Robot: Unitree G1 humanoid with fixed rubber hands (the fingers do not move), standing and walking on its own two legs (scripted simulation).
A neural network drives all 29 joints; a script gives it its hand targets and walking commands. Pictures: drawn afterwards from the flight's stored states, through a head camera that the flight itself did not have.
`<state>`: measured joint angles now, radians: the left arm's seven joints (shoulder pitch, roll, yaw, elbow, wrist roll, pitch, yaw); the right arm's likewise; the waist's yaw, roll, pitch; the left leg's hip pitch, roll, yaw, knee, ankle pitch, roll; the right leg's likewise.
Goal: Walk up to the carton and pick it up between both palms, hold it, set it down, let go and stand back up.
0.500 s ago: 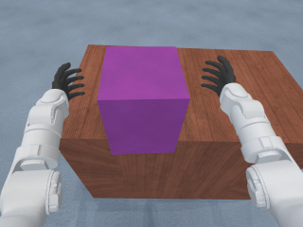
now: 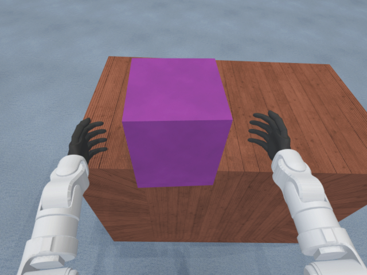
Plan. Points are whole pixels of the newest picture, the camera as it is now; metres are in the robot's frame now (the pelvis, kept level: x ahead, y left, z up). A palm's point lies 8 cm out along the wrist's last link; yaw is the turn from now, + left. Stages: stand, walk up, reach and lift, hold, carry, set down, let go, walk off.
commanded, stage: set down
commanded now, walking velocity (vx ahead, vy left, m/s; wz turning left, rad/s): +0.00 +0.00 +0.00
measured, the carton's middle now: (174, 125) +0.46 +0.02 +0.06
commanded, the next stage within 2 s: let go in 1.74 s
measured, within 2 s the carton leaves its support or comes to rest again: neither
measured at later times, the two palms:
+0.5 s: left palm (80, 195) +0.30 +0.22 +0.02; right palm (281, 188) +0.29 -0.21 +0.04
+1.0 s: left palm (78, 228) +0.24 +0.23 -0.02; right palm (278, 214) +0.25 -0.21 +0.00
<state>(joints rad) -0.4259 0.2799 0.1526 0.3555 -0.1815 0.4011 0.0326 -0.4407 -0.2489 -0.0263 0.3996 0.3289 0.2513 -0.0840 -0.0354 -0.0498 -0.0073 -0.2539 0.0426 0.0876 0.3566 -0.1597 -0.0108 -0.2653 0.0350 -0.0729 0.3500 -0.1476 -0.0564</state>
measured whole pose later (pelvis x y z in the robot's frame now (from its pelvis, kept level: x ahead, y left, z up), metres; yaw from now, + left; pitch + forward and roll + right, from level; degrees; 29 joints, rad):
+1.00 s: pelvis +0.03 +0.01 +0.00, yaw +0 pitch -2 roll +0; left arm 0.13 0.22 0.00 0.30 -0.15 0.04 0.03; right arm 0.14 -0.17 -0.03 0.31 0.18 -0.04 -0.02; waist 0.01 -0.04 0.05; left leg -0.11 0.03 0.09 0.34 -0.21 -0.01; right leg -0.12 0.03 -0.07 0.35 -0.20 -0.05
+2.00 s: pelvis +0.01 +0.01 +0.00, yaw +0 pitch -4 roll +0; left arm 0.21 0.21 -0.01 0.56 -0.01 0.10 0.05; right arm 0.19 -0.15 -0.05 0.76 -0.02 -0.20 0.05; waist 0.01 -0.05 0.08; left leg -0.11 0.03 0.09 0.40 -0.23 0.00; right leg -0.12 0.03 -0.07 0.40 -0.22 -0.05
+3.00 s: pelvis +0.01 +0.02 -0.01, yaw -9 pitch +2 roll +1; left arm 0.37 0.15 0.02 0.96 0.03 -0.02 0.03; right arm 0.41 -0.16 -0.03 1.06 -0.03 0.02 -0.03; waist -0.02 0.00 -0.07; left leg -0.24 0.07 0.24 0.52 -0.29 0.02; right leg -0.34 0.06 0.08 0.55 -0.24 -0.03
